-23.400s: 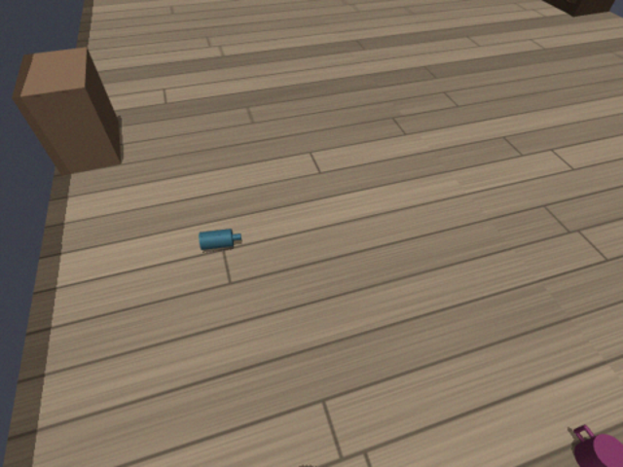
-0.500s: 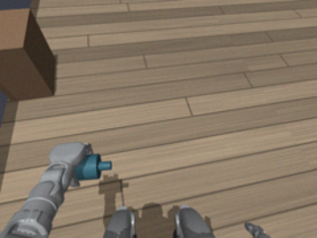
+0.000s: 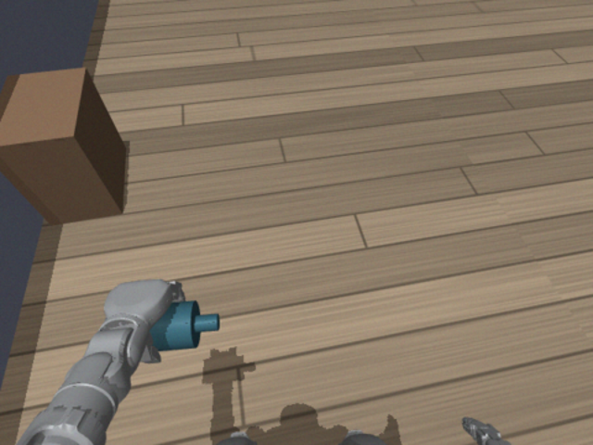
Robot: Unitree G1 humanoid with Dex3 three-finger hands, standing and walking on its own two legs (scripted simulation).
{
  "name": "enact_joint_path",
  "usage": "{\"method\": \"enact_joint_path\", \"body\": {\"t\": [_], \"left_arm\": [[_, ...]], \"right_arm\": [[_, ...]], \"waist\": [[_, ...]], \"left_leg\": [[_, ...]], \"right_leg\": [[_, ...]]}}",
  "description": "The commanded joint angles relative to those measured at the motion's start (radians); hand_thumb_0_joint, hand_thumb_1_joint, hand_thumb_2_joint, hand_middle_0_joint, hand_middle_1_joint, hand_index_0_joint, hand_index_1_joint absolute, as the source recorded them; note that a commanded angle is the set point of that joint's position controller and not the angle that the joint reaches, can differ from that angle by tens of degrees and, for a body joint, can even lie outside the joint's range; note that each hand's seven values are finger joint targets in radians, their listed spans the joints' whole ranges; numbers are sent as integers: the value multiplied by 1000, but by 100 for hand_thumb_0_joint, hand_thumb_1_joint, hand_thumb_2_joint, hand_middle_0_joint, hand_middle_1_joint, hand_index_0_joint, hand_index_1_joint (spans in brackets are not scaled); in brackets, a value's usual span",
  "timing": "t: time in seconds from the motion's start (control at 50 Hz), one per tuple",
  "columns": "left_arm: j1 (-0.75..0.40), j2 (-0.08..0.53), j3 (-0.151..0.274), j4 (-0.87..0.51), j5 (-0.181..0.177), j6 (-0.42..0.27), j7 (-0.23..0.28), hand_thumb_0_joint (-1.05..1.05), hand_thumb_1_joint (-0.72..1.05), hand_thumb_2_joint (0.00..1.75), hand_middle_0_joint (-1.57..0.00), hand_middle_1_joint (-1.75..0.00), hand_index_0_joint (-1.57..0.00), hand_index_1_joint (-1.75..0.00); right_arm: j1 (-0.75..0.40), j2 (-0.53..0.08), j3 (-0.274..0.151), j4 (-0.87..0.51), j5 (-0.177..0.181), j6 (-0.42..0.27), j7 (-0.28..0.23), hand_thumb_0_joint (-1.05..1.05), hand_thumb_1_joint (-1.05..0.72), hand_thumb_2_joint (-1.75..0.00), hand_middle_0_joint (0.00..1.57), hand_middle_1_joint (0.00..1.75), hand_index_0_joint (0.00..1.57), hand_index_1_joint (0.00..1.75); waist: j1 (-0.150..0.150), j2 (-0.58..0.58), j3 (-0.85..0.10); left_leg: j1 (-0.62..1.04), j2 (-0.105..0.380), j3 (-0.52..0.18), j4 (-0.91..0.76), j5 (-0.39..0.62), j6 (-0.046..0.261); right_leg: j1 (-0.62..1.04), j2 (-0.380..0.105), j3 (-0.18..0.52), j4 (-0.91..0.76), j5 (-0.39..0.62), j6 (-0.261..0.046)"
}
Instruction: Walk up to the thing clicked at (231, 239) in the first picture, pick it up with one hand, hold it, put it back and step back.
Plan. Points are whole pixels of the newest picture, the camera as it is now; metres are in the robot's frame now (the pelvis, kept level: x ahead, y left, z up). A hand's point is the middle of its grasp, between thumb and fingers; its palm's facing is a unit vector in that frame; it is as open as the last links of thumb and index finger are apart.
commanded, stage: hold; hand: left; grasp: from above
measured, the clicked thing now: (166, 326) +0.32 +0.20 -0.11
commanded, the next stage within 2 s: crouch in 1.94 s
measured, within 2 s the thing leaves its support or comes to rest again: neither
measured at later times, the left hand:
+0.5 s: hand (142, 316) +0.31 +0.22 -0.05, palm faces -0.48 -0.04 -0.88, open 10.1 cm
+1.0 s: hand (140, 329) +0.29 +0.21 -0.03, palm faces -0.48 -0.04 -0.87, open 10.1 cm
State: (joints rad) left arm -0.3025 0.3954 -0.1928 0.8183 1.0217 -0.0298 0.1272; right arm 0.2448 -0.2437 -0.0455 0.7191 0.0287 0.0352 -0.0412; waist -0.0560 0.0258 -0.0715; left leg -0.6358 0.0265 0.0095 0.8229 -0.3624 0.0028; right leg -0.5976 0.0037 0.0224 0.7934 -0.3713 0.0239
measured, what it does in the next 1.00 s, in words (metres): stands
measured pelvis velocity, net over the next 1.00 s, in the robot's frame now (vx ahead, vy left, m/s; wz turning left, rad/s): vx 0.00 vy -0.01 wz -0.01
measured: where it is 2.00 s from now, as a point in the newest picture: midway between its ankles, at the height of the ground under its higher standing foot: outside the picture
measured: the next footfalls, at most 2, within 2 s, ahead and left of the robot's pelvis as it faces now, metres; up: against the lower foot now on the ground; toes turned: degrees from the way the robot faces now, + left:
none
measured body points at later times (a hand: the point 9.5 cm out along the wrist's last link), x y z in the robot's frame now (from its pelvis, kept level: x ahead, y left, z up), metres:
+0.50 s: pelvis +0.01 +0.00 +0.02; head +0.04 +0.00 +0.47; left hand +0.33 +0.22 +0.00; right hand +0.12 -0.27 -0.10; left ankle +0.03 +0.12 -0.70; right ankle +0.01 -0.14 -0.70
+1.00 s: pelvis +0.00 -0.01 +0.03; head +0.02 -0.02 +0.48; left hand +0.31 +0.21 +0.02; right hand +0.13 -0.27 -0.09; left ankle +0.03 +0.12 -0.70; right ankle +0.01 -0.14 -0.70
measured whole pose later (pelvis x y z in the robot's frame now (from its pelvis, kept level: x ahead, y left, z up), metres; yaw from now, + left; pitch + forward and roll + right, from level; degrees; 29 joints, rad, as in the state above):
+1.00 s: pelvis +0.00 -0.01 +0.03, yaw +0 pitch +2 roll +0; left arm -0.24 0.41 -0.21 0.69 1.01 -0.06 0.00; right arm 0.20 -0.26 -0.04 0.69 0.04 0.06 -0.05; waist -0.02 0.04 -0.01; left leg -0.35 0.02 0.03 0.56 -0.25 0.00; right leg -0.33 0.00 0.04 0.56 -0.27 0.02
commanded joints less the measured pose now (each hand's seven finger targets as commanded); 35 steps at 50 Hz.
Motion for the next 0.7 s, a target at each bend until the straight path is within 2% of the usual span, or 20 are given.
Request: {"method": "enact_joint_path", "body": {"t": [0.0, 0.08, 0.1, 0.14, 0.16, 0.18, 0.22, 0.26, 0.28, 0.32, 0.38, 0.46, 0.52, 0.56, 0.58, 0.6, 0.68], "left_arm": [[-322, 213, 89, -228, 3, -10, 45, 0, 62, 89, -104, -60, -102, -63], [-327, 229, 98, -251, 12, -8, 44, 0, 62, 86, -103, -61, -102, -63], [-333, 226, 92, -245, 20, -7, 41, 0, 62, 86, -103, -60, -101, -63], [-330, 237, 100, -261, 16, -7, 35, 0, 63, 86, -102, -63, -101, -65], [-340, 211, 81, -265, 11, -6, 29, 0, 62, 87, -103, -63, -101, -64], [-337, 210, 77, -262, 14, -4, 23, 0, 62, 85, -102, -63, -101, -65], [-326, 243, 108, -262, 5, -4, 17, 0, 61, 84, -100, -62, -99, -63], [-322, 212, 78, -270, 8, -5, 0, 0, 60, 86, -100, -64, -99, -65], [-325, 220, 83, -258, 10, -6, -5, 0, 60, 86, -99, -64, -99, -65], [-309, 231, 97, -282, 7, -5, -12, 0, 61, 84, -100, -62, -99, -63], [-304, 214, 77, -285, 7, -3, -28, 0, 61, 84, -101, -62, -100, -63], [-311, 231, 93, -299, -2, -7, -44, 0, 59, 84, -98, -63, -97, -64], [-302, 222, 84, -307, -4, -10, -53, 0, 61, 86, -100, -63, -99, -64], [-307, 243, 101, -324, -4, -12, -56, 0, 62, 90, -102, -63, -100, -65], [-318, 236, 97, -345, -7, -14, -58, 0, 62, 90, -102, -64, -100, -66], [-318, 223, 84, -327, -3, -13, -59, 0, 62, 90, -102, -65, -100, -67], [-320, 240, 102, -341, -9, -19, -62, 0, 61, 87, -100, -65, -99, -66]], "right_arm": [[7, -153, -50, -99, 6, -26, -9, 0, -90, -90, 20, 30, 20, 30], [2, -156, -52, -103, 7, -23, -10, 0, -90, -90, 20, 30, 20, 30], [5, -160, -55, -98, 9, -22, -10, 0, -89, -90, 20, 30, 20, 30], [1, -162, -57, -99, 9, -21, -9, 0, -89, -90, 20, 30, 20, 30], [0, -159, -55, -100, 9, -20, -9, 0, -89, -90, 20, 30, 20, 30], [1, -159, -55, -98, 9, -21, -8, 0, -89, -90, 20, 30, 20, 30], [2, -165, -60, -97, 10, -20, -9, 0, -89, -90, 20, 30, 20, 30], [-12, -158, -56, -107, 11, -20, -9, 0, -89, -90, 20, 30, 20, 30], [-12, -161, -56, -108, 11, -19, -9, 0, -89, -90, 20, 30, 20, 30], [-18, -160, -58, -115, 13, -18, -9, 0, -89, -90, 20, 30, 20, 30], [-27, -161, -55, -125, 13, -16, -9, 0, -89, -90, 20, 30, 20, 30], [-32, -165, -55, -138, 16, -14, -8, 0, -89, -90, 20, 30, 20, 30], [-44, -164, -52, -145, 17, -14, -10, 0, -89, -90, 20, 30, 20, 30], [-49, -162, -52, -144, 18, -14, -12, 0, -89, -90, 20, 30, 20, 30], [-50, -160, -50, -148, 18, -13, -12, 0, -89, -90, 20, 30, 20, 30], [-51, -160, -49, -145, 18, -13, -13, 0, -89, -90, 20, 30, 20, 30], [-61, -160, -48, -146, 18, -12, -14, 0, -89, -90, 20, 30, 20, 30]], "waist": [[7, 32, -314], [12, 31, -331], [3, 33, -321], [12, 38, -328], [5, 38, -322], [5, 25, -317], [16, 31, -315], [13, 42, -303], [11, 29, -292], [28, 46, -299], [19, 27, -274], [29, 46, -255], [23, 21, -255], [36, 43, -270], [34, 37, -278], [27, 25, -261], [34, 36, -255]], "left_leg": [[291, -37, -7, -134, 256, -1], [338, -37, -4, -148, 321, -1], [340, -38, -1, -151, 327, 0], [369, -38, 3, -162, 348, 0], [377, -36, 0, -165, 354, 0], [377, -37, 0, -171, 360, 1], [382, -37, 0, -184, 365, 0], [393, -37, 2, -192, 374, -1], [389, -37, 1, -198, 363, -1], [400, -39, 7, -206, 373, 1], [411, -36, 5, -222, 371, 2], [417, -29, 0, -254, 345, -5], [427, -32, 4, -259, 353, 2], [440, -34, 10, -262, 370, 3], [452, -32, 10, -266, 375, 3], [446, -31, 6, -270, 365, 2], [455, -30, 10, -292, 331, 1]], "right_leg": [[117, 31, -14, -150, 246, -29], [151, 31, -15, -164, 301, -28], [157, 31, -12, -169, 308, -27], [170, 30, -14, -178, 323, -28], [165, 31, -13, -185, 327, -27], [180, 32, -14, -188, 334, -27], [200, 33, -16, -195, 332, -29], [202, 34, -14, -202, 337, -29], [209, 33, -16, -209, 329, -29], [221, 33, -14, -217, 337, -31], [226, 34, -16, -230, 333, -31], [247, 39, -21, -247, 299, -36], [261, 36, -16, -258, 316, -33], [269, 34, -14, -263, 328, -34], [271, 36, -13, -264, 332, -33], [273, 37, -16, -268, 324, -32], [280, 36, -15, -284, 295, -35]]}}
